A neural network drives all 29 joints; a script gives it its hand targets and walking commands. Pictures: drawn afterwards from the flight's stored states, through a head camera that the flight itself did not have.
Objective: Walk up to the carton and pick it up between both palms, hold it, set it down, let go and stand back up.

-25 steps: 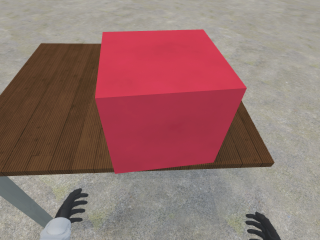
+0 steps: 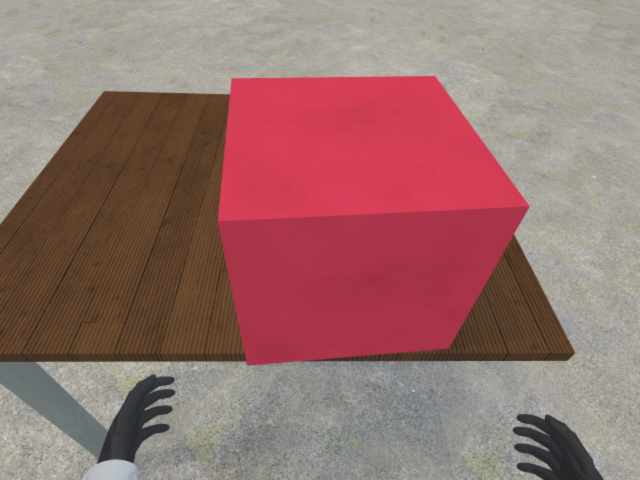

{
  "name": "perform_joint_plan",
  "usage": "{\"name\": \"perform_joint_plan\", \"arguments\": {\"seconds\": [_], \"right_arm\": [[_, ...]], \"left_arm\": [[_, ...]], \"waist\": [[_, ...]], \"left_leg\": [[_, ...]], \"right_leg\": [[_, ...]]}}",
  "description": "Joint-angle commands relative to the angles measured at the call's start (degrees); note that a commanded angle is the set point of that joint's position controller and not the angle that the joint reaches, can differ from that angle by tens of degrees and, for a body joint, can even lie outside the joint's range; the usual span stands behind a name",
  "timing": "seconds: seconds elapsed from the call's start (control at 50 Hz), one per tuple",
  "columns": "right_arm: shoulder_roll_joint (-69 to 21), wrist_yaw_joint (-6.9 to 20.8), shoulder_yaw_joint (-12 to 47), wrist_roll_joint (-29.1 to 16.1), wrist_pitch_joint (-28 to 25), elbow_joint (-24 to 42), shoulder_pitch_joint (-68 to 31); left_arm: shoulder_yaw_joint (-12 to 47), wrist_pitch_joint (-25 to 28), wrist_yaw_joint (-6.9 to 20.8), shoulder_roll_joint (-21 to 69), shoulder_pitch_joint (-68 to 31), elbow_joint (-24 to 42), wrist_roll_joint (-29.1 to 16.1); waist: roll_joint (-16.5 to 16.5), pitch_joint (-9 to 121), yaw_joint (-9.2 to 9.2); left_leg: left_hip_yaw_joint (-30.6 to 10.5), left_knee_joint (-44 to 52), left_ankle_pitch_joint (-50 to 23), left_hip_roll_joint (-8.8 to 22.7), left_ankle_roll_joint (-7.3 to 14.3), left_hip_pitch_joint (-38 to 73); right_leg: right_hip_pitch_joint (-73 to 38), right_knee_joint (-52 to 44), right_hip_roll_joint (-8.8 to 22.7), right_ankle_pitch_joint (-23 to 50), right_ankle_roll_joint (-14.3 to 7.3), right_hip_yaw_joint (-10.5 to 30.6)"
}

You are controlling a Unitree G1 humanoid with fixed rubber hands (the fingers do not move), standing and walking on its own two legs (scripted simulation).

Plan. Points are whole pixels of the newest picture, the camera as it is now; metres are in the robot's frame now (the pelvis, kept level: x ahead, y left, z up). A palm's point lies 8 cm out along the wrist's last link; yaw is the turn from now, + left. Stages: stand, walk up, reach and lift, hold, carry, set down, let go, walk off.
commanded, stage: reach and lift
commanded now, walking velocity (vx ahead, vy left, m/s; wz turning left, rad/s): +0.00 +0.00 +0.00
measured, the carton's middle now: (343, 217) +0.45 -0.01 +0.10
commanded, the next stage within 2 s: none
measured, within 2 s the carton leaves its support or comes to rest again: neither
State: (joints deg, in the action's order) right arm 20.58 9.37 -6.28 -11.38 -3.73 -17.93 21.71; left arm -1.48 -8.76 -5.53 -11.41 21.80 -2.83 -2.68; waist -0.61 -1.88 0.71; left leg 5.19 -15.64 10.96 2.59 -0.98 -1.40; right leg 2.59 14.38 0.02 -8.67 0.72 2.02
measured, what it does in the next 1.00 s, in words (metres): stands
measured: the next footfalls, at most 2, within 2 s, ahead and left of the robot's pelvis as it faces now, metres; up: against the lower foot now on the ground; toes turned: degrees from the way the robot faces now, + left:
none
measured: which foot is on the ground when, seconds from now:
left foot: down 0.00-1.00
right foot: down 0.00-1.00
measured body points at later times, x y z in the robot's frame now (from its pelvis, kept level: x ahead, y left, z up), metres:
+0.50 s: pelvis -0.02 -0.01 +0.00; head -0.03 -0.01 +0.45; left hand +0.18 +0.22 +0.04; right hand +0.19 -0.28 +0.04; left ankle -0.03 +0.12 -0.75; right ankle -0.01 -0.13 -0.75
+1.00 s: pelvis -0.02 -0.01 +0.00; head -0.02 -0.01 +0.45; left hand +0.24 +0.23 +0.11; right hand +0.27 -0.28 +0.10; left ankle -0.03 +0.12 -0.75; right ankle -0.01 -0.13 -0.75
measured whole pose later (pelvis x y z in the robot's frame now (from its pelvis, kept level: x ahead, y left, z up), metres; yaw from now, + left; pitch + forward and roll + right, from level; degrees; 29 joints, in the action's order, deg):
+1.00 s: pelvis -0.02 -0.01 +0.00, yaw -1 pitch -1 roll +0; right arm 31.8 8.3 -6.1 -27.6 14.2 -1.3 2.5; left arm -9.7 -30.8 -5.6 -14.9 5.8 19.4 -11.7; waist 0.0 -0.4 1.1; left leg 4.0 -13.9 8.4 2.8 -1.7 -4.4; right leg 6.7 14.3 -1.0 -6.6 -0.2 2.9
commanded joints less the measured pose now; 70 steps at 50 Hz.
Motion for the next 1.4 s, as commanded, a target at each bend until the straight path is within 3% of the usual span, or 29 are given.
{"name": "perform_joint_plan", "arguments": {"seconds": [0.0, 0.1, 0.26, 0.3, 0.32, 0.4, 0.56, 0.68, 0.84, 0.92, 1.1, 1.16, 1.3, 1.38], "right_arm": [[11.62, 0.97, -4.33, -3.19, -1.69, 9.14, 0.9], [13.05, 1.72, -5.0, -5.46, -1.09, 13.2, 2.05], [14.57, 2.53, -7.11, -7.37, 1.08, 19.44, -1.66], [15.38, 2.68, -7.3, -8.17, 1.56, 20.23, -2.39], [15.79, 2.74, -4.65, -8.54, 2.2, 19.77, -2.15], [17.88, 2.34, -5.45, -9.89, 2.38, 23.23, -5.19], [19.81, 2.3, -5.78, -13.26, 3.85, 22.77, -10.7], [20.73, 1.48, -5.35, -14.94, 8.29, 22.7, -17.54], [22.43, -0.6, -5.16, -15.83, 13.65, 24.66, -24.63], [23.55, -1.32, -5.68, -16.35, 16.06, 25.67, -29.02], [27.11, -1.6, -5.28, -18.78, 20.0, 22.61, -37.33], [28.18, -1.55, -5.45, -19.24, 20.76, 21.09, -40.43], [29.54, -2.16, -3.08, -20.6, 23.45, 17.5, -49.37], [29.76, -2.71, -2.26, -21.26, 24.93, 15.92, -55.23]], "left_arm": [[-1.82, 1.81, -0.84, -3.87, 0.07, 11.49, -0.13], [-1.5, 1.91, -1.48, -3.59, 1.28, 15.18, -1.02], [-0.66, 1.33, -3.04, -4.51, -3.0, 18.66, -3.78], [-0.92, 0.92, -3.22, -4.65, -3.7, 19.41, -4.25], [-1.02, -0.28, -2.81, -3.04, -1.16, 16.98, -4.83], [-2.82, -0.7, -2.3, -4.47, -5.06, 20.09, -6.28], [-3.8, -2.94, -2.27, -5.19, -10.91, 23.94, -6.98], [-6.58, -9.01, -1.33, -6.96, -16.53, 25.47, -7.09], [-9.98, -16.93, -0.47, -8.8, -20.5, 30.05, -8.29], [-11.2, -20.74, -0.09, -9.86, -23.56, 30.89, -9.05], [-13.12, -27.2, -0.08, -11.16, -30.57, 33.67, -8.89], [-13.27, -28.78, -0.18, -11.6, -33.22, 33.52, -9.13], [-15.46, -32.08, 0.27, -13.92, -40.67, 29.06, -9.24], [-15.95, -33.7, 0.35, -15.79, -46.99, 25.94, -10.01]], "waist": [[-0.14, 2.87, -0.1], [-0.84, 1.99, -0.07], [-1.01, 1.0, 1.02], [-1.39, 1.66, 1.19], [-2.43, 0.07, 1.6], [-3.61, 3.52, 1.9], [-2.65, 6.39, 1.06], [-2.3, 6.3, 1.12], [-2.42, 9.47, 0.68], [-1.91, 10.35, 0.74], [-0.32, 14.64, -0.22], [-0.15, 15.39, -0.85], [-2.3, 16.84, -0.19], [-1.94, 18.75, -0.17]], "left_leg": [[-1.98, -0.02, -16.8, -3.35, -2.9, 5.1], [-2.15, 0.62, -14.0, -3.57, -2.5, 4.03], [-2.4, 2.4, -2.3, -3.03, -1.34, 0.89], [-2.48, 2.32, -2.12, -3.05, -1.23, 0.91], [-2.24, 1.36, -5.16, -2.63, -1.08, 1.66], [-2.27, 0.97, -6.5, -3.21, -1.08, 2.42], [-2.7, 1.15, -5.97, -3.38, -0.43, 2.94], [-2.36, 2.12, -4.48, -3.85, 0.08, 2.18], [-2.28, 0.8, -11.37, -3.89, -0.81, 4.93], [-2.64, 0.88, -11.79, -3.58, -1.09, 5.03], [-3.33, -1.46, -18.7, -3.3, -2.32, 7.2], [-3.58, -1.77, -18.76, -3.3, -2.53, 6.86], [-3.43, -1.51, -16.8, -3.74, -1.52, 3.88], [-3.27, -1.56, -15.44, -3.86, -1.14, 1.54]], "right_leg": [[4.72, -2.36, -3.36, 12.84, -3.91, -1.02], [5.61, -2.74, -3.11, 10.67, -4.12, -0.65], [9.59, -2.73, -2.2, 0.37, -3.89, -0.53], [9.73, -2.57, -2.23, 0.0, -3.83, -0.44], [10.82, -2.62, -1.93, 1.21, -4.06, 0.03], [11.04, -2.7, -2.26, 1.62, -3.89, 0.13], [10.57, -2.56, -2.12, 1.54, -3.94, 0.67], [10.1, -3.49, -1.86, 0.05, -3.88, 1.32], [7.76, -3.29, -2.62, 7.11, -3.69, 1.05], [7.45, -3.25, -2.95, 6.67, -3.78, 0.6], [5.94, -2.16, -3.86, 12.52, -3.93, -0.29], [6.01, -2.02, -3.94, 12.98, -3.94, -0.44], [3.81, -0.75, -3.61, 15.48, -2.63, -0.09], [3.07, 0.21, -3.18, 16.37, -2.05, 0.32]]}}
